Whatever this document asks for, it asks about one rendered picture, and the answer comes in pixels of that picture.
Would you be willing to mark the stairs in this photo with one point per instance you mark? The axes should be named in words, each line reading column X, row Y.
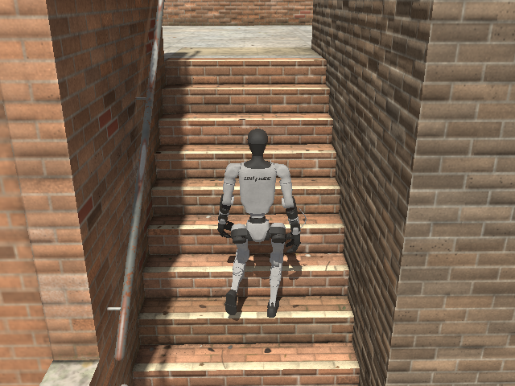
column 186, row 336

